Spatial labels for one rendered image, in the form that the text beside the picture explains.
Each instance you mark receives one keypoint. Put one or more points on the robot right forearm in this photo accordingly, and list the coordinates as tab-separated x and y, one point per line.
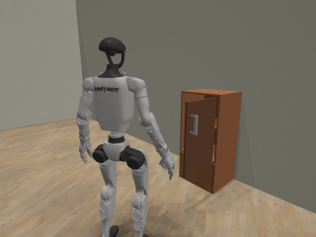
156	137

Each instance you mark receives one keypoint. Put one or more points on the robot torso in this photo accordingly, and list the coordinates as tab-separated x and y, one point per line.
114	104

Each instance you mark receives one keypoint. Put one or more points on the robot left forearm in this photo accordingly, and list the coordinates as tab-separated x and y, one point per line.
84	131

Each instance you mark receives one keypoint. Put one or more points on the left robot hand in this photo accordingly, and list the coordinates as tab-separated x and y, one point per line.
83	148

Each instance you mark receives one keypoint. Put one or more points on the robot right upper arm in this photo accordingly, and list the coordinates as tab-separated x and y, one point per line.
139	89

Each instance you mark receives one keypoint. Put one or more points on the robot left upper arm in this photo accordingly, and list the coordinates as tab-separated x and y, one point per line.
86	99

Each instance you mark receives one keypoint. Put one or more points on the handle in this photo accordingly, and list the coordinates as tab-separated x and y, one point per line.
195	125

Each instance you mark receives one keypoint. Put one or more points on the robot right thigh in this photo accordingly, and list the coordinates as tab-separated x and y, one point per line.
137	160

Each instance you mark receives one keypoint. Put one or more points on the right robot hand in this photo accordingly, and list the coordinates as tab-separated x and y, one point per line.
167	162

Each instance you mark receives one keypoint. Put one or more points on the cupboard door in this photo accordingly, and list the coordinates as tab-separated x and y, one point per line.
198	149

